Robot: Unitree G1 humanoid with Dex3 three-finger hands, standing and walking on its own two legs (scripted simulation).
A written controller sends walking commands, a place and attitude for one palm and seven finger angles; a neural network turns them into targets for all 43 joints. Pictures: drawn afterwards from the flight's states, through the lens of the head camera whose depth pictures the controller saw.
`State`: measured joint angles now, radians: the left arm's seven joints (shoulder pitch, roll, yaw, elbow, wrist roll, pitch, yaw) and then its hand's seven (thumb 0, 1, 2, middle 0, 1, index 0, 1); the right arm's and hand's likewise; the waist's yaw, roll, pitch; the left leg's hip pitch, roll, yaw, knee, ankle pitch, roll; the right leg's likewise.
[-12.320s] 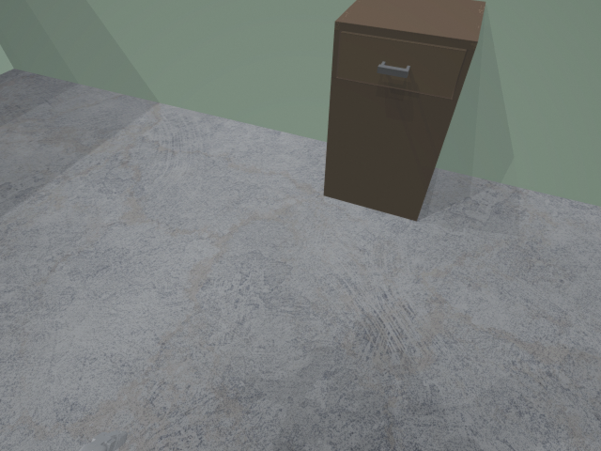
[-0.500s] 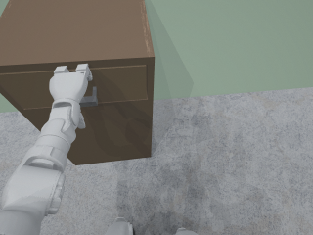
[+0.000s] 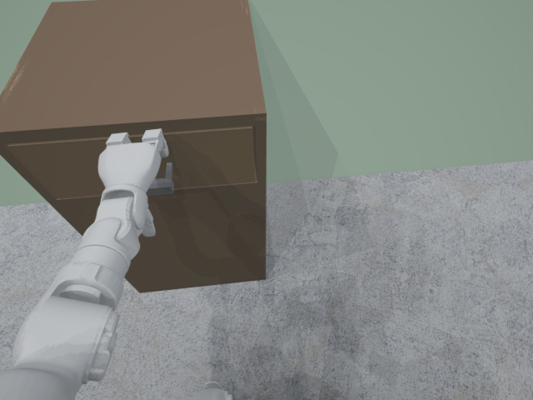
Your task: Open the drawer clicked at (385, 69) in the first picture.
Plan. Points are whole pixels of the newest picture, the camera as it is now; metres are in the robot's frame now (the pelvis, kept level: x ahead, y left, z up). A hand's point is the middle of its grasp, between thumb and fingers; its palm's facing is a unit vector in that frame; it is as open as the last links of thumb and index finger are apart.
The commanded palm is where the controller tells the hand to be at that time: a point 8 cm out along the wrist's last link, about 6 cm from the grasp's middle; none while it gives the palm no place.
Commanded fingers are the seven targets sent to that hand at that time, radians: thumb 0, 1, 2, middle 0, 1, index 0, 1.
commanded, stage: move the hooked fingers above the handle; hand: left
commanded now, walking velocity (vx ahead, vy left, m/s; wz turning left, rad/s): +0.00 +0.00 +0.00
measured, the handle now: (145, 178) +0.52 +0.21 -0.03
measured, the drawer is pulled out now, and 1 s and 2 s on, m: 0.00 0.00 0.00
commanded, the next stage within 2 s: lower the fingers behind the handle in 1.74 s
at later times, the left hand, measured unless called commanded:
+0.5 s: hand (143, 178) +0.47 +0.19 +0.03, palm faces +0.00 -0.03 -1.00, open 13.8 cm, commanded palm +0.45 +0.19 +0.09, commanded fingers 0.00 -0.50 0.30 -0.30 -1.20 -0.30 -1.20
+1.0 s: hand (159, 173) +0.48 +0.16 +0.03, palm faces +0.04 -0.02 -1.00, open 13.6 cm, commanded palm +0.46 +0.20 +0.09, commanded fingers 0.00 -0.50 0.30 -0.30 -1.20 -0.30 -1.20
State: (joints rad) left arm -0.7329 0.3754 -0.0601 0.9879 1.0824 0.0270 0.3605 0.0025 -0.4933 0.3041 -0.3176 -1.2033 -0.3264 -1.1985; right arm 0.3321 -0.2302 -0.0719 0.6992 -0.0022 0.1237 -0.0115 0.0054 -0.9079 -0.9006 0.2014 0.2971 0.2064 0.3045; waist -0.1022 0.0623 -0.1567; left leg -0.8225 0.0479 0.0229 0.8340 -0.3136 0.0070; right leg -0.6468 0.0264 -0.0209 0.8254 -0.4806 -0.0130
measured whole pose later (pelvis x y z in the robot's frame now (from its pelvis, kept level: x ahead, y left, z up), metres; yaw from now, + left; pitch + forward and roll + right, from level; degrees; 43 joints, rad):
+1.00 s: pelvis -0.01 +0.00 +0.00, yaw -1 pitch +18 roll -1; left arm -0.81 0.35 -0.06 1.05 1.11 0.10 0.42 0.00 -0.49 0.30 -0.37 -1.25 -0.36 -1.24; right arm 0.31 -0.23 -0.05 0.70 0.01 0.14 -0.03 0.01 -0.91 -0.90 0.20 0.30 0.21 0.30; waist -0.13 0.07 -0.15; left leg -0.84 0.05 0.03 0.83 -0.30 0.01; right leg -0.68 0.03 -0.01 0.84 -0.47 -0.01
